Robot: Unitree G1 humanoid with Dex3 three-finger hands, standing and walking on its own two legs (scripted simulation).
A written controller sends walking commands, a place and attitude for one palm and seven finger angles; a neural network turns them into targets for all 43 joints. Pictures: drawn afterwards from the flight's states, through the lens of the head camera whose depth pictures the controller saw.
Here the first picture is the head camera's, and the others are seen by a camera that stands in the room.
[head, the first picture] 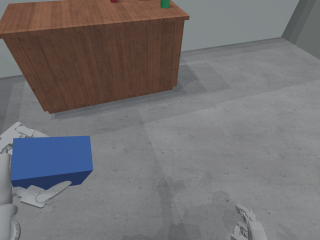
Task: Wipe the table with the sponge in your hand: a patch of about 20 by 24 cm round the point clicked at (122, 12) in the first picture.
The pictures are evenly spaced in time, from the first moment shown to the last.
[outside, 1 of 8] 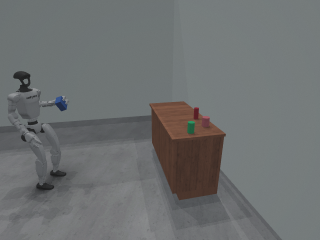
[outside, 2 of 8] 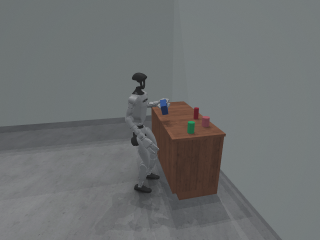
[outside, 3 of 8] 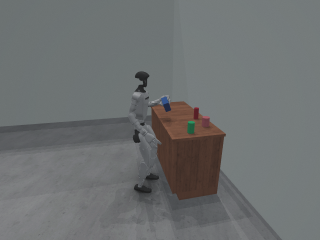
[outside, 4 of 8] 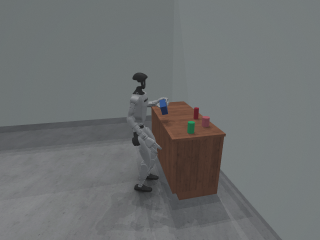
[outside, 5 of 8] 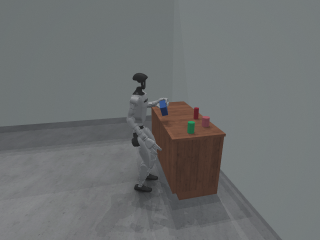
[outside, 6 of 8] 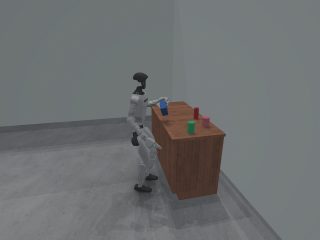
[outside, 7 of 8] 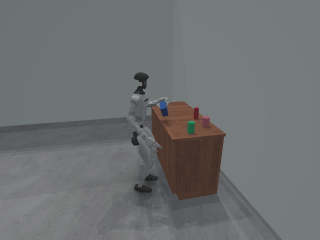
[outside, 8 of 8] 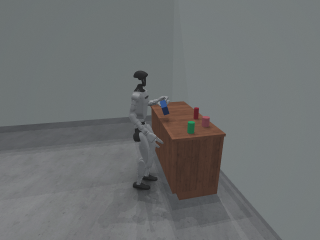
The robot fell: no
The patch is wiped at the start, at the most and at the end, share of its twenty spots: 0.00 0.00 0.00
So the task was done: no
